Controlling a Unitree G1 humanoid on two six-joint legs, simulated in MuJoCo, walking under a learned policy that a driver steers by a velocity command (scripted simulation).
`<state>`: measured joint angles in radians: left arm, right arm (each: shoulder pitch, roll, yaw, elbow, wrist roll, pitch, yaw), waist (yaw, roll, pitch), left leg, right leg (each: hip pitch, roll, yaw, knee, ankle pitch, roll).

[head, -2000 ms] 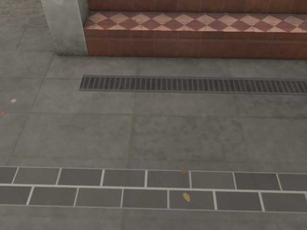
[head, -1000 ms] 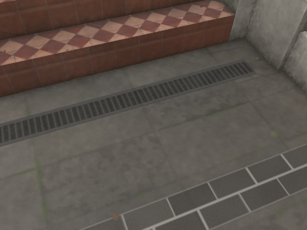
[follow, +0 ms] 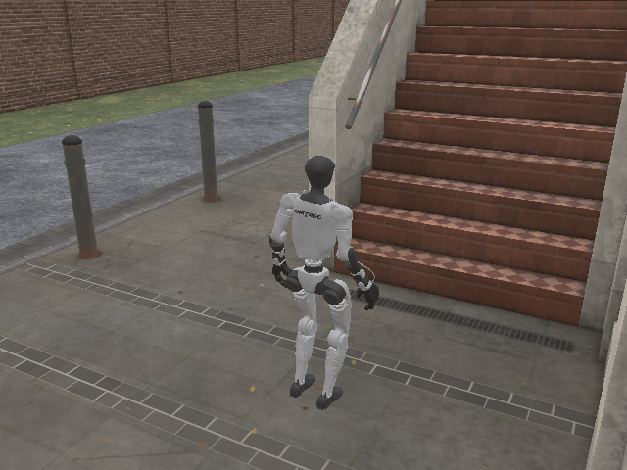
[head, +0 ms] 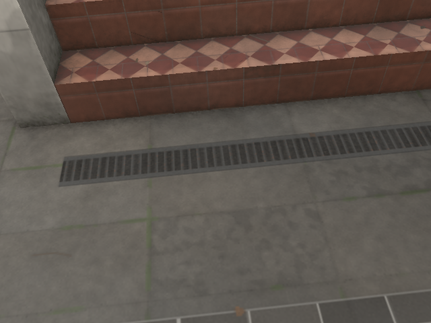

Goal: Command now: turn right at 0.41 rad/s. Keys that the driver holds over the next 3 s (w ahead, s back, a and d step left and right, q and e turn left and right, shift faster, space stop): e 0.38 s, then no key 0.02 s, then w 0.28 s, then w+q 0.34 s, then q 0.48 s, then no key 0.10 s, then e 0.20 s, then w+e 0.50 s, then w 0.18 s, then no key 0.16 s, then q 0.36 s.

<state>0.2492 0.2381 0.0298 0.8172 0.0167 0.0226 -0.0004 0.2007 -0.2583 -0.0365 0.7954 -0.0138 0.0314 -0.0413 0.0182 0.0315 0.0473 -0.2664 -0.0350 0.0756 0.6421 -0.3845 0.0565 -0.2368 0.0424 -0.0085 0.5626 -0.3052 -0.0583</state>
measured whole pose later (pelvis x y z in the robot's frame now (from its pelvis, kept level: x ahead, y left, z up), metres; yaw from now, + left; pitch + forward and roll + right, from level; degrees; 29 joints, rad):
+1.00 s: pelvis +0.13 -0.04 +0.01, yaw -12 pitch +1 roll +0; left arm 0.18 0.22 0.03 0.79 0.04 -0.07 0.00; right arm 0.42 -0.25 -0.05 0.90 -0.01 -0.03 0.02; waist -0.05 0.03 0.00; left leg -0.34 -0.01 -0.04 0.98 -0.37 0.09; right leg -0.22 0.02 -0.07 0.42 -0.22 -0.05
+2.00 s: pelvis +0.35 -0.09 +0.02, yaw +0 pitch +1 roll +1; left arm 0.41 0.22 0.04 0.89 0.02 0.00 0.01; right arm 0.18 -0.26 -0.05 0.80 -0.03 -0.01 0.01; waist 0.03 0.02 -0.03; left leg -0.45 -0.06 -0.01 0.80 -0.29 0.02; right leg -0.15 0.05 0.10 0.37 -0.24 -0.07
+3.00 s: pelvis +0.68 -0.12 +0.01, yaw -6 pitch +0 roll +0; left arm 0.20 0.21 0.03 0.86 0.03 -0.03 0.03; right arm 0.25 -0.23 -0.06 0.88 -0.03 0.06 0.00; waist -0.02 0.02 0.07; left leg -0.49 0.04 0.02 0.95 -0.37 0.00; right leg -0.28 -0.01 -0.18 0.41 -0.13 -0.08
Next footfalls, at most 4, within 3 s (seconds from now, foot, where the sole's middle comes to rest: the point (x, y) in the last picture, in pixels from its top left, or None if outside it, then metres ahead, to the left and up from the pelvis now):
0.40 left None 0.07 0.11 -0.77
0.88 right None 0.16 -0.14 -0.77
1.34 left None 0.42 0.00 -0.77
1.86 right None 0.37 -0.18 -0.77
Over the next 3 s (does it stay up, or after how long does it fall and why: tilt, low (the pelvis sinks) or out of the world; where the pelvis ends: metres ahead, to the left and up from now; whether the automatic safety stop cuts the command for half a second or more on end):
stays up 0.68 -0.12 0.01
